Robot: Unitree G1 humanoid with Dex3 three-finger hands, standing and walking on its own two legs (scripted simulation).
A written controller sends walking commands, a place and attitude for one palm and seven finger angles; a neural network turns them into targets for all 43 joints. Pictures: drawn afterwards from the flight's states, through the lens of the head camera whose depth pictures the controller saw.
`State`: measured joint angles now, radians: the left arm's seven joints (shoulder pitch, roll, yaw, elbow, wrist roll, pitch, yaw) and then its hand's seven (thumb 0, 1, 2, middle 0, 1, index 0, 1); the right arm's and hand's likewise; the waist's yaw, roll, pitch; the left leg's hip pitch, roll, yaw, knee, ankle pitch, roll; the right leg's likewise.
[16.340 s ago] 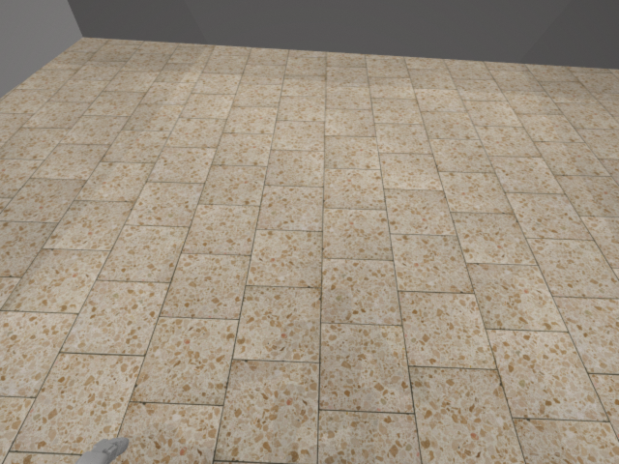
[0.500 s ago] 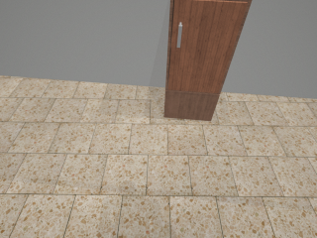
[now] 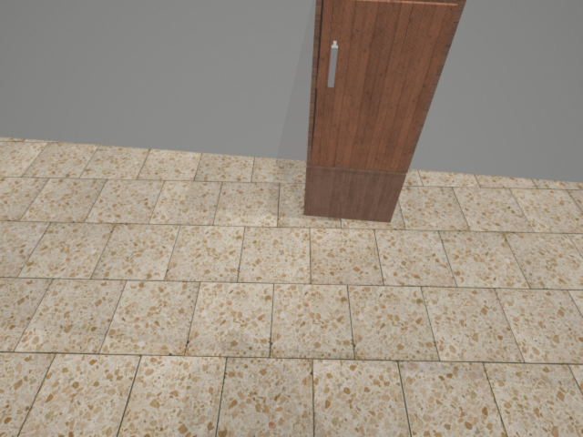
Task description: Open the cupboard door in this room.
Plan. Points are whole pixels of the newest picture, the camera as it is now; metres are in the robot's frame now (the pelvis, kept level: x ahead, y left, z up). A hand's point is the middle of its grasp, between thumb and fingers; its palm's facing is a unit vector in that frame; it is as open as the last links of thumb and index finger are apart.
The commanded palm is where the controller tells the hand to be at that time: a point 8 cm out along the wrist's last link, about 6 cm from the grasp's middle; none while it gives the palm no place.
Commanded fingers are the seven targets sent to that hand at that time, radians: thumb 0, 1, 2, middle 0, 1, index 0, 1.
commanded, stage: look at it before walking up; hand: left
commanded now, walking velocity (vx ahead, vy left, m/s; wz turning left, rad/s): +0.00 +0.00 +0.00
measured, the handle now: (332, 64) +1.13 -0.06 -0.02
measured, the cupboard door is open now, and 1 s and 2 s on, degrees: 0 0 0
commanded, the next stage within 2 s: walk to a spot facing it in 0.10 s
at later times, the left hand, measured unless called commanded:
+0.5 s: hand out of the picture +0.01 +0.18 -0.18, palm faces -0.05 -0.97 -0.23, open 7.4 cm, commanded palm none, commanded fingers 0.00 0.90 0.90 -0.20 -0.30 -0.20 -0.30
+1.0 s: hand out of the picture +0.06 +0.11 -0.15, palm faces -0.21 -0.95 -0.23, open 7.4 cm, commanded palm none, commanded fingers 0.00 0.90 0.90 -0.20 -0.30 -0.20 -0.30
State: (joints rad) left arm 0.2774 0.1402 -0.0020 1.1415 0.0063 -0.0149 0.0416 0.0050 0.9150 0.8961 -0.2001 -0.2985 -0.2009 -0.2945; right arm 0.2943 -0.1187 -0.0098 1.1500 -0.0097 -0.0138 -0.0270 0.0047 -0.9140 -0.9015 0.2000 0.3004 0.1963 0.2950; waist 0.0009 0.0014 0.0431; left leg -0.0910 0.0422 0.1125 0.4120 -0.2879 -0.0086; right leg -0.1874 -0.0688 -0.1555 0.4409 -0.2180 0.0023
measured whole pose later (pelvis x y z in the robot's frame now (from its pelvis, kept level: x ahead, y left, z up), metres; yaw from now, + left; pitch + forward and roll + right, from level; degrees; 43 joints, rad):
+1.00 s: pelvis +0.07 -0.07 +0.00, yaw -20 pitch +1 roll +2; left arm 0.46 0.12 0.02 1.04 0.02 -0.06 0.01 0.00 0.91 0.90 -0.20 -0.30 -0.20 -0.30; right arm 0.05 -0.24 -0.07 0.93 -0.03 0.02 0.01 0.01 -0.91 -0.90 0.20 0.30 0.19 0.29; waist 0.06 0.04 0.05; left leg -0.63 0.10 0.00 1.13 -0.19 -0.09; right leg -0.06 0.07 0.05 0.34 -0.30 -0.09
